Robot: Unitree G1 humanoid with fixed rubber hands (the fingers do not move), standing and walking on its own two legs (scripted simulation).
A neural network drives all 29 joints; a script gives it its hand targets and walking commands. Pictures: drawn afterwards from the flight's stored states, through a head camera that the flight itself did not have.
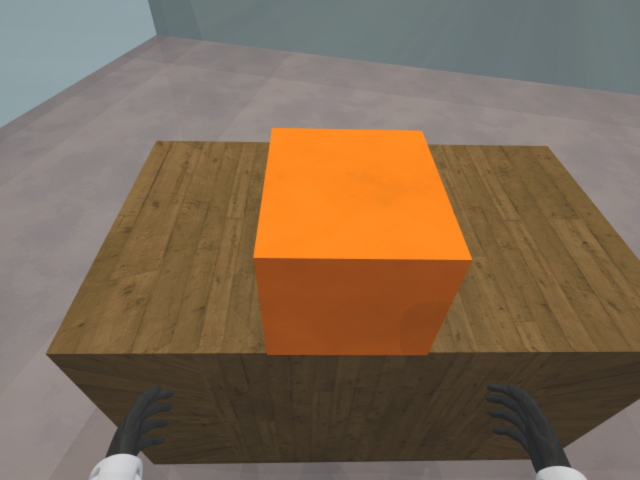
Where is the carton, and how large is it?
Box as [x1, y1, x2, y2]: [253, 128, 471, 354]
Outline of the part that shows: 272,128 253,256 267,354 427,354 471,261 471,258 422,132 412,130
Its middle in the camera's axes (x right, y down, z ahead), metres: +0.05 +0.00 +0.66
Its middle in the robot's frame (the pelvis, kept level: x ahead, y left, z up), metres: +0.51 -0.01 +0.01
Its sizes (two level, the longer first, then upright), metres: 0.307 0.266 0.239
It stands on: a pedestal, 0.63 m high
